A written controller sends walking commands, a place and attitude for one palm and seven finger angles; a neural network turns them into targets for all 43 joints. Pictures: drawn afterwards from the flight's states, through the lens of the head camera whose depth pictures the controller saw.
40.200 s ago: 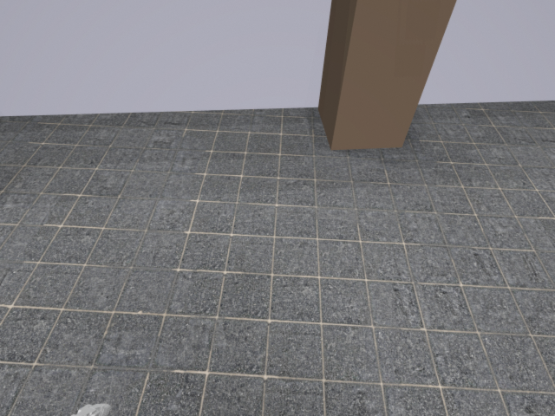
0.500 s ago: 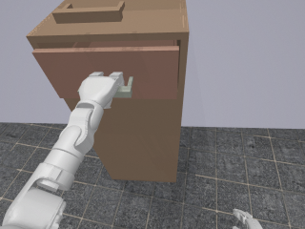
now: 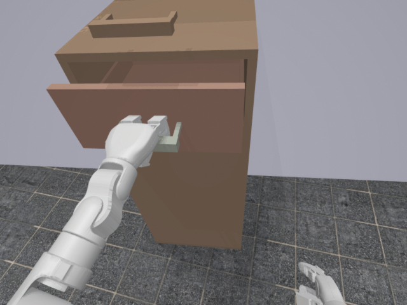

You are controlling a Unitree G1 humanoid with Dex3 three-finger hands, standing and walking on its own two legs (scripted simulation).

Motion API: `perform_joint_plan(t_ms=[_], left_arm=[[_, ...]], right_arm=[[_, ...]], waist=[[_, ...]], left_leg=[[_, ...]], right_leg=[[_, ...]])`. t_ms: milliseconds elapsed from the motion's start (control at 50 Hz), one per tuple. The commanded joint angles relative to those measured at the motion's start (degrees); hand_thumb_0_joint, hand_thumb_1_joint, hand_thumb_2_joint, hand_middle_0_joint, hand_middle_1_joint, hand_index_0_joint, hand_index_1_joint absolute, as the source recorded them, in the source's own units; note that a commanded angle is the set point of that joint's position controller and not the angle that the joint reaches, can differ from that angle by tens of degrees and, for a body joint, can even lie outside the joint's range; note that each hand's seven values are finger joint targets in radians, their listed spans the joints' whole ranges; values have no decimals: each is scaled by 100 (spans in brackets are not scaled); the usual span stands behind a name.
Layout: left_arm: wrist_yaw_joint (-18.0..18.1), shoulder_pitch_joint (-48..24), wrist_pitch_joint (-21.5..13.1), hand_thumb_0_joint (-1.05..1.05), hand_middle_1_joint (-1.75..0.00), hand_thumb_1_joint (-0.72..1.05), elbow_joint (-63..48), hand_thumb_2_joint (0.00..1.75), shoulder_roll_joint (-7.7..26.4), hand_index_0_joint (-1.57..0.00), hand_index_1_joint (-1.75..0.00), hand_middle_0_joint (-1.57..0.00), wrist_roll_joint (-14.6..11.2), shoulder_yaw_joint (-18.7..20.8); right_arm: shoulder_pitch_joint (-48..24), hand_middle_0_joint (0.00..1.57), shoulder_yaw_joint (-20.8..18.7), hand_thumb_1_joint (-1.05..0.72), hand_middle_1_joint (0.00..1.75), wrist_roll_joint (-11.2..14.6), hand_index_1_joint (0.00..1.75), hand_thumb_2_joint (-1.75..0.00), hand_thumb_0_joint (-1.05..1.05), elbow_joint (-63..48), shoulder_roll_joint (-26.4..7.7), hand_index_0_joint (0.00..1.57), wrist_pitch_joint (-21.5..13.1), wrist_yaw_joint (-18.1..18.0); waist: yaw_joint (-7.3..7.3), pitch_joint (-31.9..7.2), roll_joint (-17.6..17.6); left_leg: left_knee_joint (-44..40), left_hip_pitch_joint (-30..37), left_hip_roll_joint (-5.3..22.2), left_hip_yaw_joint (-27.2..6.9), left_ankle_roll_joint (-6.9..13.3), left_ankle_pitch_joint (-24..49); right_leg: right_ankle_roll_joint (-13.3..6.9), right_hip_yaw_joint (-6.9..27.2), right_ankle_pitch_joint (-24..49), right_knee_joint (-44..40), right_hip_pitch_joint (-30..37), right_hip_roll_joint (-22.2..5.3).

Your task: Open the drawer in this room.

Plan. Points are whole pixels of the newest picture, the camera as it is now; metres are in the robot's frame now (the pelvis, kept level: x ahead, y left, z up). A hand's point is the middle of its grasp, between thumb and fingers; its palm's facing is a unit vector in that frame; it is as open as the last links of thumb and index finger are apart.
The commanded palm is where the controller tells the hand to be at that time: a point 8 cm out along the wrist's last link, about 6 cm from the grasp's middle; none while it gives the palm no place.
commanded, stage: pull the drawer open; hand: left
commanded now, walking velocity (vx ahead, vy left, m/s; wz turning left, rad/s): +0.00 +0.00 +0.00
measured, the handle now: (146, 135) +0.40 +0.16 +0.14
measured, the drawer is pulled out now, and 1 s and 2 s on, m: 0.10 0.21 0.30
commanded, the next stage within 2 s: open the thumb to release the handle in 1.88 s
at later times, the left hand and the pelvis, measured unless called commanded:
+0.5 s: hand (136, 179) +0.31 +0.16 +0.12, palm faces +0.09 -0.12 -0.99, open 5.7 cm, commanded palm +0.26 +0.18 +0.18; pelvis -0.01 +0.00 +0.00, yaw -1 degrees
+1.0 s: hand (126, 205) +0.25 +0.16 +0.12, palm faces +0.10 -0.13 -0.99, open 5.6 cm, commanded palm +0.20 +0.17 +0.18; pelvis -0.01 -0.01 +0.00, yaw -1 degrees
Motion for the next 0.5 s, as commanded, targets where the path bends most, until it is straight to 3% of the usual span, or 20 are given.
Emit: perform_joint_plan(t_ms=[0,40,80,120,180,200,240,280,340,380,400,460,480], left_arm=[[231,-1274,26,0,-135,90,-1259,90,1061,-40,-135,-40,-32,971],[258,-1145,13,0,-135,90,-1478,90,994,-40,-135,-40,-56,955],[293,-911,19,0,-135,90,-1549,90,1287,-40,-135,-40,-39,1225],[302,-812,44,0,-135,90,-1621,90,1062,-40,-135,-40,-53,1058],[329,-608,75,0,-135,90,-1855,90,1158,-40,-135,-40,-32,1143],[342,-539,82,0,-135,90,-1976,90,1050,-40,-135,-40,-42,1066],[349,-271,105,0,-135,90,-1925,90,1067,-40,-135,-40,-67,1131],[351,-204,139,0,-135,90,-1909,90,1319,-40,-135,-40,-94,1355],[362,-15,144,0,-135,90,-2040,90,1153,-40,-135,-40,-88,1245],[371,68,142,0,-135,90,-2146,90,1465,-40,-135,-40,-119,1534],[360,27,147,0,-135,90,-2204,90,1246,-40,-135,-40,-83,1316],[365,496,96,0,-135,90,-2346,90,1323,-40,-135,-40,-153,1495],[367,592,92,0,-135,90,-2337,90,1546,-40,-135,-40,-183,1709]], right_arm=[[-823,20,-170,-90,30,-1,30,-90,0,-912,-550,20,-236,3],[-827,20,-194,-90,30,0,30,-90,0,-924,-555,20,-254,26],[-858,20,-199,-90,30,0,30,-90,0,-932,-607,20,-251,34],[-897,20,-183,-90,30,3,30,-90,0,-948,-543,20,-272,50],[-943,20,-199,-90,30,17,30,-90,0,-954,-578,20,-280,69],[-948,20,-182,-90,30,3,30,-90,0,-975,-530,20,-307,89],[-949,20,-184,-90,30,6,30,-90,0,-946,-536,20,-307,89],[-984,20,-170,-90,30,25,30,-90,0,-927,-588,20,-302,85],[-1013,20,-142,-90,30,6,30,-90,0,-938,-521,20,-317,81],[-1036,20,-140,-90,30,21,30,-90,0,-931,-572,20,-310,84],[-1073,20,-118,-90,30,-5,30,-90,0,-961,-517,20,-327,90],[-1075,20,-112,-90,30,-7,30,-90,0,-976,-507,20,-333,99],[-1102,20,-112,-90,30,15,30,-90,0,-963,-536,20,-325,104]], waist=[[194,-1550,-687],[214,-1553,-599],[260,-1571,-681],[229,-1404,-700],[253,-1414,-581],[283,-1462,-536],[265,-1334,-678],[277,-1222,-675],[296,-1234,-680],[320,-1262,-682],[318,-1283,-672],[352,-1196,-704],[370,-1147,-706]], left_leg=[[-97,-199,-37,2,-29,2816],[-103,-163,-27,-4,-34,2819],[-115,-197,-29,7,-38,2733],[-141,-244,-29,14,-28,2639],[-139,-174,-22,18,-36,2635],[-140,-171,-31,12,-30,2698],[-146,-201,-33,23,-27,2637],[-173,-264,-23,34,-29,2437],[-190,-270,-40,42,-17,2425],[-182,-275,-33,35,-31,2388],[-186,-282,-41,57,-18,2380],[-196,-324,-48,68,-15,2376],[-191,-343,-32,65,-23,2292]], right_leg=[[-151,76,2526,-2,1711,-20],[-154,71,2459,2,1673,0],[-156,102,2411,-24,1771,7],[-146,85,2348,-44,1709,2],[-151,101,2271,-58,1664,30],[-151,85,2305,-34,1719,15],[-137,80,2309,-57,1685,31],[-132,117,2147,-119,1685,40],[-122,118,2148,-108,1736,24],[-122,151,2113,-123,1792,38],[-110,143,2099,-111,1798,8],[-92,165,2213,-117,1867,12],[-91,195,2119,-145,1867,27]])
